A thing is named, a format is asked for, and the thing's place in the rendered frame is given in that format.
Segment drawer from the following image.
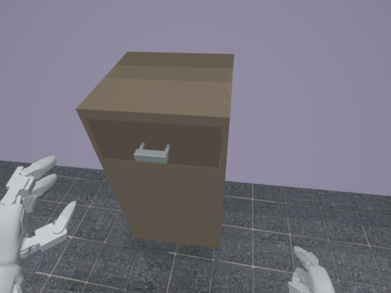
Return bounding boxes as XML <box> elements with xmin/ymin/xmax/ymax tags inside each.
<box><xmin>88</xmin><ymin>118</ymin><xmax>222</xmax><ymax>168</ymax></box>

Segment robot left hand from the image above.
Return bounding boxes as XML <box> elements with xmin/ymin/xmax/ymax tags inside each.
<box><xmin>0</xmin><ymin>156</ymin><xmax>77</xmax><ymax>266</ymax></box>

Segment cabinet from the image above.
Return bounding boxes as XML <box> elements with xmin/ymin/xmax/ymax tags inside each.
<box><xmin>76</xmin><ymin>52</ymin><xmax>234</xmax><ymax>249</ymax></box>

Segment robot left forearm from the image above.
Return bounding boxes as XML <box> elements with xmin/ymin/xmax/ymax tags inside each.
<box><xmin>0</xmin><ymin>264</ymin><xmax>25</xmax><ymax>293</ymax></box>

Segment robot right hand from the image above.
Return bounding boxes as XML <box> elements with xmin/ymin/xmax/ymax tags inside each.
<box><xmin>288</xmin><ymin>246</ymin><xmax>335</xmax><ymax>293</ymax></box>

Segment handle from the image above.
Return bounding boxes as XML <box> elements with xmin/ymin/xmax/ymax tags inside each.
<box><xmin>134</xmin><ymin>143</ymin><xmax>170</xmax><ymax>164</ymax></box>

